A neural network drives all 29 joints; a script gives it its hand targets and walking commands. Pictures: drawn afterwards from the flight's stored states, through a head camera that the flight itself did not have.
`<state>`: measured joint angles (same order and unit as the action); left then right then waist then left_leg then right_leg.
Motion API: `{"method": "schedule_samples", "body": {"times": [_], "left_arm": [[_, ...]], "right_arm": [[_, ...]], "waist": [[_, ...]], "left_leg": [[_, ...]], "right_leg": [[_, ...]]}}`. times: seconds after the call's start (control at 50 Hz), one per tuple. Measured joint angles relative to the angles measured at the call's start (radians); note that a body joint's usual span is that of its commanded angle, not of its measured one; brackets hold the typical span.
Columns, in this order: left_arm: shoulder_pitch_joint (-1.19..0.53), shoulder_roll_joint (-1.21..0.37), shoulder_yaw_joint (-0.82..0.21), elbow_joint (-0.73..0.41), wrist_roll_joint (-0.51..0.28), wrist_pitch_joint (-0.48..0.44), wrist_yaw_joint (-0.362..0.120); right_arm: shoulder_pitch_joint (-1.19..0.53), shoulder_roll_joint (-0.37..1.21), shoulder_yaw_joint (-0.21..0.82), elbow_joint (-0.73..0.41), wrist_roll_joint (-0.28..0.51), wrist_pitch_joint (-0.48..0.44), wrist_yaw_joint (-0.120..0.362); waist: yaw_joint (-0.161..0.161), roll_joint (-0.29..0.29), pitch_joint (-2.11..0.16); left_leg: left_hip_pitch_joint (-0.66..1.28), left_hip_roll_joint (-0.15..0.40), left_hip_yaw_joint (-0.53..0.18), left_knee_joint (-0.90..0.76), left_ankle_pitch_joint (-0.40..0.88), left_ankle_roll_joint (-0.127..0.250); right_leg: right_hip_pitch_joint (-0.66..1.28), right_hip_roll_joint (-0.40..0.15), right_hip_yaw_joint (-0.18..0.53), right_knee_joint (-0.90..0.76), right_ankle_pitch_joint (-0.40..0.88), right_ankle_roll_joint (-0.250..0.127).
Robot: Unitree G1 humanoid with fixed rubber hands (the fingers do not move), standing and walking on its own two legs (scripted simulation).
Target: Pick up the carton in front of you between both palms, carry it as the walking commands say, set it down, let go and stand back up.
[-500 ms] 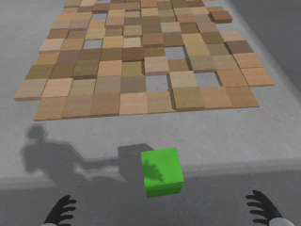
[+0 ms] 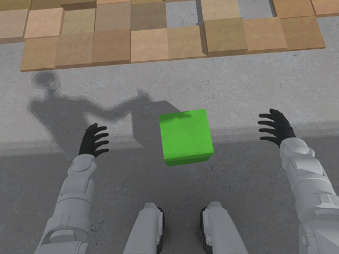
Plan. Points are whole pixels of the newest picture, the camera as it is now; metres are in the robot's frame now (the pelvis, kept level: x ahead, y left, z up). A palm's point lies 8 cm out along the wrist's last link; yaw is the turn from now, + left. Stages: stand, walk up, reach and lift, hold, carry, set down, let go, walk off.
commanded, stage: reach and lift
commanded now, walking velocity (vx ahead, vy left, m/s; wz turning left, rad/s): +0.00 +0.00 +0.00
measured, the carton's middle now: (184, 139) +0.50 -0.02 -0.57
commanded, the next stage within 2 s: none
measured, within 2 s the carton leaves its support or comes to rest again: neither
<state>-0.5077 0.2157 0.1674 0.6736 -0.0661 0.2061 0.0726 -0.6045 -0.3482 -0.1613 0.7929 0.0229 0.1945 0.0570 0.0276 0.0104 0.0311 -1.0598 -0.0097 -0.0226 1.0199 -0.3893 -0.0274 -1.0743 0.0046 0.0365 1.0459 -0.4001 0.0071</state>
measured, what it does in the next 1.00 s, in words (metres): lowers itself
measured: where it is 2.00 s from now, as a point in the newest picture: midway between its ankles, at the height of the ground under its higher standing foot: (182, 239)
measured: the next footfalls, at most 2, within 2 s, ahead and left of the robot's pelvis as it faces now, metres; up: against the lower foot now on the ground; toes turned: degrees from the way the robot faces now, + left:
none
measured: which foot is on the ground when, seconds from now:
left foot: down 0.00-1.00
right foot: down 0.00-1.00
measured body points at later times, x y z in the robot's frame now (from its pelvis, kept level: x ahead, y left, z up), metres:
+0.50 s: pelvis -0.03 -0.01 -0.04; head +0.31 -0.03 +0.25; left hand +0.50 +0.18 -0.16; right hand +0.55 -0.21 -0.16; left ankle +0.04 +0.13 -0.66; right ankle +0.04 -0.12 -0.66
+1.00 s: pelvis -0.05 +0.00 -0.22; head +0.33 -0.02 +0.02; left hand +0.49 +0.18 -0.40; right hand +0.53 -0.20 -0.40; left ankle +0.04 +0.14 -0.66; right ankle +0.04 -0.12 -0.66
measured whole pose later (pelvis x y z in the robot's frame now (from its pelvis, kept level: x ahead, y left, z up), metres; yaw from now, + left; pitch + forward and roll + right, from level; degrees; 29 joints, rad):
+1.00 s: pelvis -0.05 +0.00 -0.22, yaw +4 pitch +51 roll +4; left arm -1.27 0.21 0.27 0.86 -0.12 0.11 0.17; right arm -1.41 -0.46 -0.15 1.06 0.09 0.10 -0.03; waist 0.03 0.03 0.10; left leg -2.16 -0.07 -0.03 1.81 -0.53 -0.07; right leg -2.18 0.05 0.09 1.85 -0.56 0.04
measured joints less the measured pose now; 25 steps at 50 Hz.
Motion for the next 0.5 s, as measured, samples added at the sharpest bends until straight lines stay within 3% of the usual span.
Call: {"method": "schedule_samples", "body": {"times": [0.2,0.32,0.4,0.5], "left_arm": [[-0.442,0.003,0.087,0.119,-0.007,0.059,0.057],[-0.681,-0.019,0.178,0.181,0.044,0.079,0.063],[-0.754,-0.048,0.242,0.167,0.1,0.063,0.061],[-0.726,-0.087,0.282,0.105,0.147,0.015,0.048]], "right_arm": [[-0.486,-0.059,-0.015,0.185,0.01,0.051,0.006],[-0.751,-0.083,-0.061,0.303,-0.04,0.063,0.02],[-0.829,-0.08,-0.11,0.318,-0.096,0.045,0.031],[-0.809,-0.053,-0.151,0.257,-0.141,0.007,0.031]], "waist": [[0.017,-0.01,0.055],[0.029,-0.009,0.074],[0.03,-0.011,0.074],[0.029,-0.009,0.054]], "left_leg": [[-0.243,0.008,-0.004,0.026,0.087,-0.016],[-0.367,0.01,-0.005,0.051,0.104,-0.021],[-0.427,0.009,-0.002,0.052,0.103,-0.022],[-0.472,0.009,0.003,0.037,0.092,-0.021]], "right_leg": [[-0.249,0.015,0.002,0.03,0.09,-0.006],[-0.375,0.02,0.005,0.054,0.11,-0.008],[-0.438,0.022,0.01,0.059,0.108,-0.008],[-0.488,0.024,0.018,0.049,0.098,-0.009]]}}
